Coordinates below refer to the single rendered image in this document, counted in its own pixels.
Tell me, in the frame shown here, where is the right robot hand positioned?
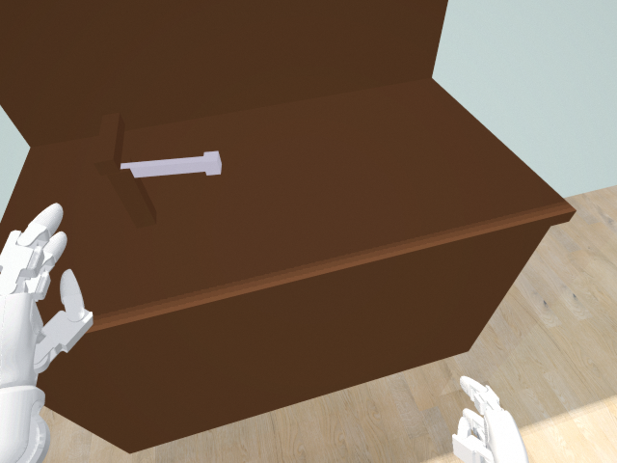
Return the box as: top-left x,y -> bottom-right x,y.
452,376 -> 529,463

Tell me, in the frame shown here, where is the left robot hand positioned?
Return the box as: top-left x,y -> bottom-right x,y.
0,204 -> 94,389

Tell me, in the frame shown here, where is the left robot forearm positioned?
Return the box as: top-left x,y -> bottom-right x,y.
0,385 -> 50,463

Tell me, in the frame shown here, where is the counter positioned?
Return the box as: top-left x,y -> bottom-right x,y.
0,0 -> 576,454

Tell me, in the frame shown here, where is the tap lever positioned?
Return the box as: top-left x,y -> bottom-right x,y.
121,151 -> 222,177

